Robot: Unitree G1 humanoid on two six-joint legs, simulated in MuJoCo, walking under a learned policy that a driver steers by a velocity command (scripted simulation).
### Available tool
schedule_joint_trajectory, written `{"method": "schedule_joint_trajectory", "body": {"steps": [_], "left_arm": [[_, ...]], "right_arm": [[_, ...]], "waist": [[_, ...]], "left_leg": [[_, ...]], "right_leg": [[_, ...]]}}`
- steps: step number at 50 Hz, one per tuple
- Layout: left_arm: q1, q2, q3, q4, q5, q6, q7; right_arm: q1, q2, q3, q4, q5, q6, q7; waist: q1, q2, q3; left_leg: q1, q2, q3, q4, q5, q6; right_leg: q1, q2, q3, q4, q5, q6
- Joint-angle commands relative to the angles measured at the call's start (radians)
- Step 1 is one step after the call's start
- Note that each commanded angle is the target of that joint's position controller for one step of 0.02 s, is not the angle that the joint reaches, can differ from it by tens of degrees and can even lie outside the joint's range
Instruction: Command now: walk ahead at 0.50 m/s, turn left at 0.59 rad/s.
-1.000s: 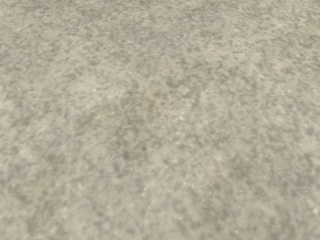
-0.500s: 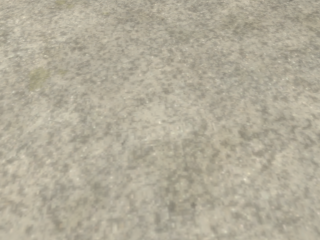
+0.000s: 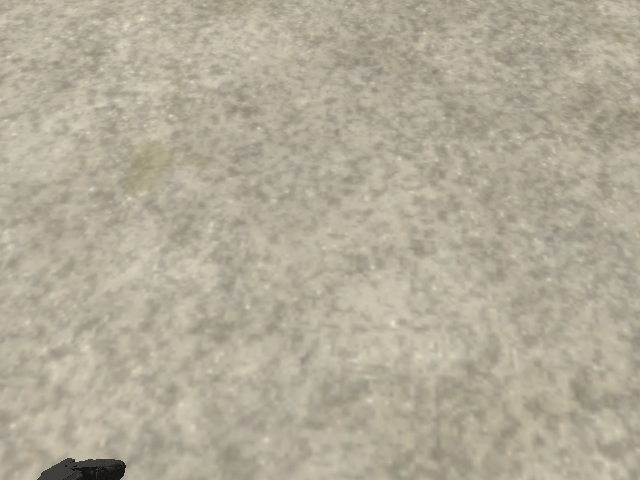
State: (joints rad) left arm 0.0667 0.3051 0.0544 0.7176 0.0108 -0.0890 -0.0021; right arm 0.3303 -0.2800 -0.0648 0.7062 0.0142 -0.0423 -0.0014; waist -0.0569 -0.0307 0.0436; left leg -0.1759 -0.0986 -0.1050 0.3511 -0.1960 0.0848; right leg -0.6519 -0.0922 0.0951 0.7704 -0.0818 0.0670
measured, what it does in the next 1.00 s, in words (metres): walks ahead, turning left: right foot, then left foot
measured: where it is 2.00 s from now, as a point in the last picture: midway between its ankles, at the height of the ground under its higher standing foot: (115, 253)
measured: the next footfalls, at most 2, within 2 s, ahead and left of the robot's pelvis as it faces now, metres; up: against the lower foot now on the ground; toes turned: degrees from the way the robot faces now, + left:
right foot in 0.18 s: +0.29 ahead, -0.15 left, +0.00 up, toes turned +10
left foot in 0.70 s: +0.48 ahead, +0.19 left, +0.00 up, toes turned +28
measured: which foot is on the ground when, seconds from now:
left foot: down 0.00-0.18, up 0.20-0.68, down 0.70-1.00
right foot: up 0.00-0.16, down 0.18-0.70, up 0.72-1.00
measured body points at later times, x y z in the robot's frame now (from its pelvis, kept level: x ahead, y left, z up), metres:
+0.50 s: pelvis +0.27 -0.04 +0.00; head +0.30 -0.03 +0.45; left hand +0.21 +0.25 -0.12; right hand +0.52 -0.24 -0.09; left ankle +0.34 +0.15 -0.68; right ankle +0.25 -0.16 -0.75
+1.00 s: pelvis +0.51 +0.11 +0.00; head +0.53 +0.15 +0.45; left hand +0.53 +0.44 -0.10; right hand +0.73 -0.08 -0.10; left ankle +0.45 +0.17 -0.75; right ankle +0.74 +0.04 -0.68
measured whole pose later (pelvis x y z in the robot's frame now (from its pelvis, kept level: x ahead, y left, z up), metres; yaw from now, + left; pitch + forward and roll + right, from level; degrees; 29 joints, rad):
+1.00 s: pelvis +0.51 +0.11 +0.00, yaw +34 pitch +1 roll +0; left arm 0.09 0.31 0.04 0.73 0.01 -0.09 -0.01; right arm 0.33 -0.28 -0.06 0.69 0.01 -0.05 0.00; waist -0.05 -0.04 0.04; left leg -0.14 -0.10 -0.08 0.32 -0.19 0.09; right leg -0.67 -0.12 0.07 0.79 -0.04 0.06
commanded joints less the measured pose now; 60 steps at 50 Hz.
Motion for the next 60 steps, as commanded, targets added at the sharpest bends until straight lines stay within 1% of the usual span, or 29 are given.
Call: {"method": "schedule_joint_trajectory", "body": {"steps": [1,5,8,9,10,11,12,13,14,17,21,26,30,32,33,34,35,36,37,38,39,40,41,44,49,55,58,59,60], "left_arm": [[-0.092,0.048,0.005,-0.077,-0.011,-0.015,-0.01],[-0.108,0.097,0.021,-0.091,-0.021,-0.031,-0.024],[0.043,0.132,0.047,-0.053,-0.017,-0.045,-0.019],[0.166,0.173,0.061,-0.039,0.0,-0.05,-0.012],[0.282,0.265,0.084,-0.016,0.018,-0.039,-0.008],[0.297,0.212,0.074,-0.003,-0.007,-0.032,-0.018],[0.248,0.137,0.053,-0.019,-0.014,-0.027,-0.015],[0.201,0.11,0.043,-0.026,-0.008,-0.019,-0.012],[0.165,0.085,0.034,-0.021,-0.004,-0.014,-0.009],[0.142,0.064,0.028,-0.001,-0.002,-0.021,-0.003],[0.164,0.112,0.044,0.032,-0.004,-0.027,0.0],[0.187,0.144,0.049,0.059,-0.011,-0.01,0.006],[0.235,0.179,0.058,0.088,-0.029,0.012,0.006],[0.23,0.208,0.067,0.089,-0.04,0.024,0.01],[0.226,0.225,0.073,0.087,-0.045,0.031,0.014],[0.213,0.229,0.073,0.083,-0.049,0.038,0.018],[0.217,0.201,0.061,0.076,-0.04,0.037,0.023],[0.302,0.061,0.015,0.027,0.015,0.023,0.011],[0.263,0.074,0.002,-0.004,-0.002,-0.016,-0.002],[0.13,0.159,0.026,-0.031,-0.047,-0.038,-0.012],[0.098,0.147,0.02,-0.048,-0.052,-0.05,-0.012],[0.106,0.138,0.019,-0.032,-0.028,-0.052,-0.004],[0.127,0.146,0.026,-0.024,-0.011,-0.045,-0.001],[0.166,0.114,0.022,-0.006,0.001,-0.012,-0.005],[0.004,0.051,-0.005,-0.039,-0.001,-0.007,-0.012],[-0.119,0.08,0.0,-0.082,-0.018,-0.022,-0.037],[-0.059,0.101,0.01,-0.074,-0.016,-0.028,-0.042],[0.023,0.12,0.023,-0.052,-0.013,-0.03,-0.038],[0.158,0.159,0.041,-0.021,-0.006,-0.032,-0.032]], "right_arm": [[-0.008,-0.186,-0.053,-0.059,0.006,-0.01,-0.015],[0.024,-0.173,-0.052,-0.039,0.012,-0.002,-0.02],[-0.001,-0.14,-0.044,-0.047,0.006,0.006,-0.02],[0.003,-0.082,-0.022,-0.06,-0.002,0.004,-0.015],[0.119,-0.018,-0.001,-0.089,0.017,-0.004,-0.016],[0.139,-0.089,-0.008,-0.086,0.028,-0.007,-0.018],[0.059,-0.165,-0.029,-0.08,0.027,-0.003,-0.018],[-0.008,-0.174,-0.033,-0.09,0.016,0.004,-0.019],[-0.046,-0.163,-0.034,-0.1,0.005,0.005,-0.016],[-0.044,-0.107,-0.031,-0.107,0.016,0.019,-0.002],[-0.106,-0.074,-0.019,-0.139,0.009,0.025,0.003],[-0.239,-0.046,-0.005,-0.167,0.009,0.01,0.032],[-0.323,-0.05,-0.004,-0.206,0.014,0.01,0.056],[-0.297,-0.081,-0.02,-0.213,0.008,0.014,0.061],[-0.24,-0.108,-0.034,-0.204,0.004,0.019,0.059],[-0.109,-0.147,-0.058,-0.172,0.005,0.023,0.054],[0.069,-0.207,-0.092,-0.122,0.009,0.031,0.037],[0.099,-0.322,-0.111,-0.112,0.019,0.033,0.019],[0.111,-0.302,-0.094,-0.153,0.015,0.013,0.027],[0.091,-0.226,-0.071,-0.138,0.005,-0.003,0.034],[0.044,-0.203,-0.063,-0.131,0.004,-0.013,0.034],[-0.027,-0.175,-0.052,-0.137,0.004,-0.015,0.032],[-0.078,-0.152,-0.043,-0.15,-0.005,-0.016,0.028],[-0.107,-0.139,-0.035,-0.143,-0.011,-0.024,0.014],[-0.038,-0.157,-0.035,-0.081,-0.007,-0.026,-0.006],[0.053,-0.172,-0.037,-0.009,0.004,-0.022,-0.005],[0.049,-0.178,-0.042,0.01,0.002,-0.007,-0.009],[0.031,-0.174,-0.039,0.008,0.002,-0.003,-0.01],[0.031,-0.146,-0.026,0.003,-0.007,0.0,-0.01]], "waist": [[-0.007,0.116,-0.037],[0.0,0.138,-0.037],[0.084,0.163,-0.083],[0.14,0.096,-0.195],[0.113,-0.188,-0.338],[0.114,-0.266,-0.325],[0.134,-0.151,-0.195],[0.129,-0.082,-0.12],[0.114,-0.058,-0.062],[0.079,-0.095,-0.033],[0.084,-0.047,-0.017],[0.13,-0.028,0.014],[0.145,-0.027,0.047],[0.106,-0.053,0.012],[0.065,-0.071,-0.032],[-0.015,-0.059,-0.103],[-0.103,-0.015,-0.19],[-0.02,0.267,-0.269],[-0.036,0.251,-0.456],[-0.077,0.141,-0.334],[-0.042,0.11,-0.213],[0.008,0.045,-0.146],[0.047,0.061,-0.114],[0.085,0.079,-0.097],[0.02,0.094,-0.04],[-0.027,0.106,0.013],[0.012,0.136,0.0],[0.061,0.13,-0.045],[0.122,0.103,-0.159]], "left_leg": [[-0.09,0.194,-0.16,-0.111,0.108,0.139],[-0.005,0.238,-0.272,-0.017,0.039,0.117],[-0.003,0.202,-0.298,0.13,0.091,0.071],[-0.08,0.143,-0.233,0.353,0.043,0.034],[-0.406,-0.003,-0.083,0.696,-0.271,-0.044],[-0.587,0.046,-0.077,0.881,-0.402,-0.06],[-0.635,0.092,-0.082,0.949,-0.312,-0.066],[-0.618,0.127,-0.044,0.949,-0.238,-0.07],[-0.594,0.154,-0.038,0.906,-0.182,-0.073],[-0.512,0.202,-0.011,0.828,-0.113,-0.076],[-0.57,0.218,-0.001,0.694,-0.001,-0.097],[-0.514,0.201,0.076,0.425,0.211,-0.085],[-0.492,0.178,0.13,0.304,0.161,-0.046],[-0.403,0.125,0.179,0.278,0.062,-0.007],[-0.314,0.087,0.205,0.275,0.012,0.018],[-0.138,0.044,0.222,0.227,0.032,0.051],[0.154,0.042,0.165,0.188,0.076,0.093],[0.523,0.31,-0.294,0.184,0.058,0.232],[0.633,0.444,-0.746,-0.004,-0.183,0.364],[0.556,0.413,-0.624,-0.057,-0.171,0.291],[0.409,0.375,-0.496,-0.064,-0.099,0.256],[0.261,0.332,-0.393,-0.066,0.011,0.225],[0.151,0.299,-0.322,-0.082,0.114,0.213],[0.005,0.266,-0.22,-0.125,0.276,0.217],[-0.062,0.2,-0.077,-0.143,0.24,0.154],[0.082,0.286,-0.148,-0.091,0.149,0.133],[0.164,0.316,-0.173,-0.016,0.303,0.105],[0.163,0.281,-0.145,0.078,0.458,0.085],[0.105,0.222,-0.096,0.263,0.504,0.055]], "right_leg": [[0.143,0.069,-0.045,-0.17,0.157,0.012],[0.187,0.08,-0.002,-0.264,0.102,-0.021],[0.39,0.083,-0.03,-0.326,0.017,-0.079],[0.608,-0.033,0.071,-0.316,-0.027,-0.134],[0.956,-0.266,0.482,-0.388,-0.245,-0.285],[0.98,-0.335,0.726,-0.476,-0.506,-0.322],[0.869,-0.297,0.601,-0.499,-0.545,-0.282],[0.758,-0.257,0.452,-0.499,-0.425,-0.249],[0.658,-0.215,0.339,-0.518,-0.298,-0.24],[0.545,-0.157,0.145,-0.58,-0.117,-0.231],[0.57,-0.177,0.014,-0.62,0.046,-0.261],[0.605,-0.148,-0.162,-0.621,0.143,-0.225],[0.701,-0.183,-0.221,-0.586,0.237,-0.204],[0.745,-0.189,-0.261,-0.481,0.54,-0.184],[0.754,-0.186,-0.28,-0.376,0.709,-0.174],[0.713,-0.165,-0.306,-0.199,0.783,-0.155],[0.538,-0.13,-0.317,0.053,0.649,-0.118],[0.096,0.008,-0.3,0.423,-0.243,-0.058],[-0.091,0.126,-0.057,0.616,-0.542,-0.049],[-0.186,0.068,-0.001,0.627,-0.441,-0.067],[-0.182,0.031,-0.013,0.548,-0.347,-0.081],[-0.118,-0.006,-0.012,0.463,-0.287,-0.073],[-0.044,-0.029,-0.007,0.398,-0.246,-0.063],[0.045,-0.034,-0.037,0.302,-0.183,-0.021],[0.088,0.001,-0.065,-0.045,0.138,0.006],[0.073,0.034,-0.048,-0.238,0.16,-0.05],[0.134,0.054,-0.07,-0.272,0.031,-0.099],[0.254,0.082,-0.102,-0.305,0.027,-0.124],[0.471,0.047,-0.077,-0.281,0.071,-0.165]]}}
Velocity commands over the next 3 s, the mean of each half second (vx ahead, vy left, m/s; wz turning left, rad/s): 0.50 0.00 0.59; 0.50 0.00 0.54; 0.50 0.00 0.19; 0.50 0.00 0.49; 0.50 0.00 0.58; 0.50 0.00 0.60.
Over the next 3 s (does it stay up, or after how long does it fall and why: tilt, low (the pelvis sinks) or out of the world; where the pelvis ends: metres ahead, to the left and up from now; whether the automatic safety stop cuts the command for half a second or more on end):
stays up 1.16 0.94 0.00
